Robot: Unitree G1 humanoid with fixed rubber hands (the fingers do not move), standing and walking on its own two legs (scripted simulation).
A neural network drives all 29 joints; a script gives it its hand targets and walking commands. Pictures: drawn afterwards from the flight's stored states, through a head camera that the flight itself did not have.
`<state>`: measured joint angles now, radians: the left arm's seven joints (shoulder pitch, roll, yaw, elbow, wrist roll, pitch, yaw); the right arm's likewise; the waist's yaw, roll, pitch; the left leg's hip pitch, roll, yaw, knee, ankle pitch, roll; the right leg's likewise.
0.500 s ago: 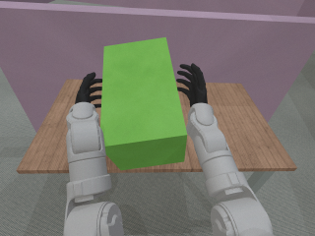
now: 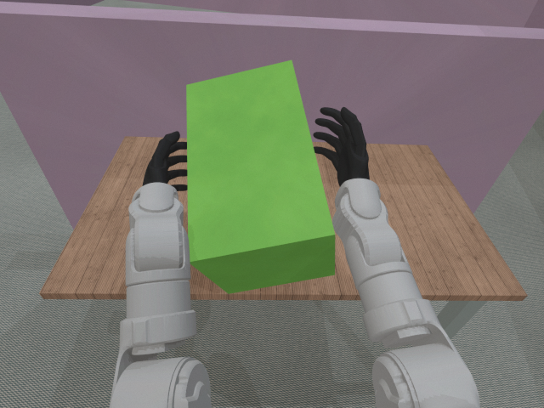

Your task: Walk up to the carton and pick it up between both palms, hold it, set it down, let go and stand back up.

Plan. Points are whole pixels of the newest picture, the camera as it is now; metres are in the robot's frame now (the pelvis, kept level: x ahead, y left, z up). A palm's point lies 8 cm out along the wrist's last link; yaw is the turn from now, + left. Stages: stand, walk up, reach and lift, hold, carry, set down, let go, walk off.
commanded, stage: set down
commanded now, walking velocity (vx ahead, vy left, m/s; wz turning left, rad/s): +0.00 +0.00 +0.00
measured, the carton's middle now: (259, 178) +0.42 +0.00 +0.14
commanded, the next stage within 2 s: none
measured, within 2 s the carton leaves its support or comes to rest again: neither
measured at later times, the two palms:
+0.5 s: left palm (176, 191) +0.40 +0.12 +0.13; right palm (344, 169) +0.40 -0.13 +0.17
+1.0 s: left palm (193, 195) +0.40 +0.10 +0.12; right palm (358, 178) +0.39 -0.16 +0.16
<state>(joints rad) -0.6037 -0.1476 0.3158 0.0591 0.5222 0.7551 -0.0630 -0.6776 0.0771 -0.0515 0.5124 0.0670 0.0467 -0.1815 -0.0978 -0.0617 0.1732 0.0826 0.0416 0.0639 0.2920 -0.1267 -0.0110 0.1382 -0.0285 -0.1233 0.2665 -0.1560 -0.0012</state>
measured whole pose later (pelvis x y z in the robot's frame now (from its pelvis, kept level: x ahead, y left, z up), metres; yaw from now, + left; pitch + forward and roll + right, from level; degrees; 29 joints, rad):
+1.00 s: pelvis +0.02 +0.00 +0.00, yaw -2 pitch -7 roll +0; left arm -0.64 -0.18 0.39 0.48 0.47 0.38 0.04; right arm -0.73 0.08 -0.29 0.84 -0.13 -0.23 -0.10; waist -0.06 -0.03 0.08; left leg -0.02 0.05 0.09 0.29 -0.14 -0.02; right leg 0.01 -0.02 -0.10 0.29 -0.17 -0.01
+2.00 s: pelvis +0.03 -0.01 +0.00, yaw -3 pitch -1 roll +0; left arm -0.80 -0.17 0.59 0.79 0.48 0.21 0.09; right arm -0.90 0.14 -0.66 0.96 -0.40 -0.15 -0.01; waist -0.04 -0.04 0.02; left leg -0.12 0.06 0.11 0.27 -0.13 -0.03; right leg -0.12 -0.01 -0.10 0.30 -0.17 -0.02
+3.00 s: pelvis +0.05 -0.01 +0.00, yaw -6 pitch +9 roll +0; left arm -0.89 -0.15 0.61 0.89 0.48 0.07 0.11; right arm -0.91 0.09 -0.72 1.01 -0.46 -0.18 0.02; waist 0.00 -0.01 -0.05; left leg -0.30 0.07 0.15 0.31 -0.16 -0.02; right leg -0.30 -0.01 -0.10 0.30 -0.16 -0.02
